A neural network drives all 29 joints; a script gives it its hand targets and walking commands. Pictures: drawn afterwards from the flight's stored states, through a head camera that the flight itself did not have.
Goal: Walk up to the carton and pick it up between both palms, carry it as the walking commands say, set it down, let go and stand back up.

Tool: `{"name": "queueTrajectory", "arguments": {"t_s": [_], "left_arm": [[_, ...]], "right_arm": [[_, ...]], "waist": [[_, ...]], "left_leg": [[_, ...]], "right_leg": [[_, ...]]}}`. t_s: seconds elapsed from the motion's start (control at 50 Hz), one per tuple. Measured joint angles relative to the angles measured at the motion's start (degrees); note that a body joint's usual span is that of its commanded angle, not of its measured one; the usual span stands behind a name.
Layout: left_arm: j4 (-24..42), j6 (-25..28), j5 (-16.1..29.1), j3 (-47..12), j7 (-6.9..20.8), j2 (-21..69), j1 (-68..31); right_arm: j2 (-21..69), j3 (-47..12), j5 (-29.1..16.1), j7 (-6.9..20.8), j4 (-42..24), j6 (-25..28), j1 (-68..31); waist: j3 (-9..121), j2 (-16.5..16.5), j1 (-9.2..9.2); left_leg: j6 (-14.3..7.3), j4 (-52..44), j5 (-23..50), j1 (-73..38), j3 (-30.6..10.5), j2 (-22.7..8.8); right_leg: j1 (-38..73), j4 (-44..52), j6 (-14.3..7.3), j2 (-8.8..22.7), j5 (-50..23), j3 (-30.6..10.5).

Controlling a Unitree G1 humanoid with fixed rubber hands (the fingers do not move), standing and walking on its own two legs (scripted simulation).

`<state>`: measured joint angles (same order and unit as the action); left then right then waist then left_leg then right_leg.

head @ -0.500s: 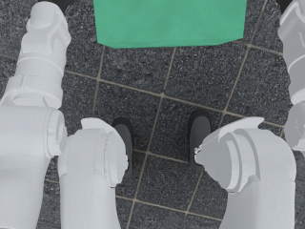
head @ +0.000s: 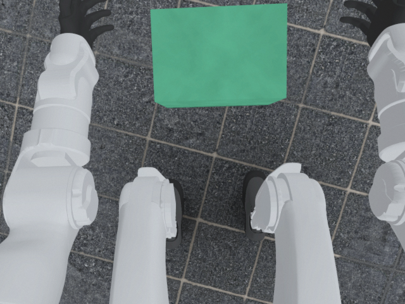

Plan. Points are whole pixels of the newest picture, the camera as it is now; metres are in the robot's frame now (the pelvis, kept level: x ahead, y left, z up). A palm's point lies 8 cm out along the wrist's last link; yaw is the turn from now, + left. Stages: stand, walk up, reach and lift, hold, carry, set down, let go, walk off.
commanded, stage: set down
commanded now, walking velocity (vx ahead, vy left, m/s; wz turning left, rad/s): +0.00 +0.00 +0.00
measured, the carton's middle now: (217, 64) +0.55 -0.03 -0.35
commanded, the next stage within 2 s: let go in 0.92 s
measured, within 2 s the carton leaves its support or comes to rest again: neither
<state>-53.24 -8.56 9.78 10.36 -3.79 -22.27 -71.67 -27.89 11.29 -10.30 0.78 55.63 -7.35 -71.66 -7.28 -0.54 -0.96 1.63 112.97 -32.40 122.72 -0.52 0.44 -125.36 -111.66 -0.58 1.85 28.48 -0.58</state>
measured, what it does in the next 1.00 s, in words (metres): rises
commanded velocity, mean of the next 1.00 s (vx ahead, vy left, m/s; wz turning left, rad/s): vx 0.00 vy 0.00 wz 0.00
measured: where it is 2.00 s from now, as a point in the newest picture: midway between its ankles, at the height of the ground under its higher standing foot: (213, 221)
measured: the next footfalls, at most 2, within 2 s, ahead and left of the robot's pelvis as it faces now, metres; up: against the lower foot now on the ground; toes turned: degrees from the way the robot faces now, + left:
none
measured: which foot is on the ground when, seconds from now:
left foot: down 0.00-1.00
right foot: down 0.00-1.00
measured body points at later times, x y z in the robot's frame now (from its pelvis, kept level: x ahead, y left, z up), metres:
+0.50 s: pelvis +0.02 +0.00 +0.13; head +0.34 -0.02 +0.45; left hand +0.56 +0.21 +0.03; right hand +0.54 -0.28 +0.04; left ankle +0.10 +0.13 -0.40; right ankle +0.12 -0.12 -0.40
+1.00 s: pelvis +0.05 +0.00 +0.23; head +0.34 -0.02 +0.57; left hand +0.55 +0.21 +0.12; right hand +0.53 -0.27 +0.12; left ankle +0.10 +0.13 -0.40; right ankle +0.12 -0.12 -0.40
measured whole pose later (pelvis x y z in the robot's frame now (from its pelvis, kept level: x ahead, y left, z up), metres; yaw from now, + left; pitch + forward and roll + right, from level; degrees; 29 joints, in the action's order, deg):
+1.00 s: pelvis +0.05 +0.00 +0.23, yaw -1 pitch +45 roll +1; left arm -47.2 -8.6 -0.5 19.5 3.1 -16.5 -54.0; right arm -20.2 19.2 1.0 6.6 49.5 -8.2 -55.4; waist 6.2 -0.9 -0.6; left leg 1.4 59.6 -18.8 85.8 -0.3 -0.6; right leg -87.8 -58.6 -0.3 0.9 15.9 0.3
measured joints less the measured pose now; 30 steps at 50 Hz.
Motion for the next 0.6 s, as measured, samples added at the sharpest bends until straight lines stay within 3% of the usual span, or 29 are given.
{"name": "queueTrajectory", "arguments": {"t_s": [0.3, 0.6], "left_arm": [[8.95, -4.24, -2.65, 3.12, 2.92, 0.55, 6.49], [9.43, -4.11, -4.51, 5.97, 5.9, 1.92, 11.54]], "right_arm": [[0.36, 3.28, 2.18, 3.35, -8.26, -4.41, 5.91], [2.85, 5.7, 4.79, 5.45, -8.49, -4.76, 9.82]], "waist": [[7.03, 0.42, 0.16], [12.36, 0.55, 0.37]], "left_leg": [[-0.05, -15.49, 2.99, -7.96, 0.13, -0.6], [-0.15, -33.97, 7.54, -21.24, 0.66, -1.0]], "right_leg": [[8.07, 15.32, 0.03, -0.51, -2.72, 0.3], [21.32, 33.41, 0.17, -0.93, -6.92, 0.17]]}}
